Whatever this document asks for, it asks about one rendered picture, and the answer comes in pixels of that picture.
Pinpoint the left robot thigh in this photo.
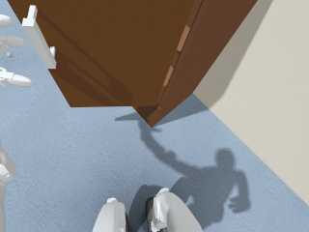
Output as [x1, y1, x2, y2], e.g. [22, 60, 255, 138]
[92, 201, 126, 232]

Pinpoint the cupboard door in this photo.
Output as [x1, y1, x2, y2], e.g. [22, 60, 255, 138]
[7, 0, 195, 107]

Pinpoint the handle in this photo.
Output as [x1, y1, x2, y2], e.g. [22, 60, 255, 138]
[21, 5, 57, 69]

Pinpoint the robot left hand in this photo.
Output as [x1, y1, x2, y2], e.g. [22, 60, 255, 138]
[0, 14, 34, 88]

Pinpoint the robot left upper arm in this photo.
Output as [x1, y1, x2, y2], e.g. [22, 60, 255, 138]
[0, 145, 17, 232]

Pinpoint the robot right foot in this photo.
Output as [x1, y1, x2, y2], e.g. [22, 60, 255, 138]
[145, 197, 160, 232]

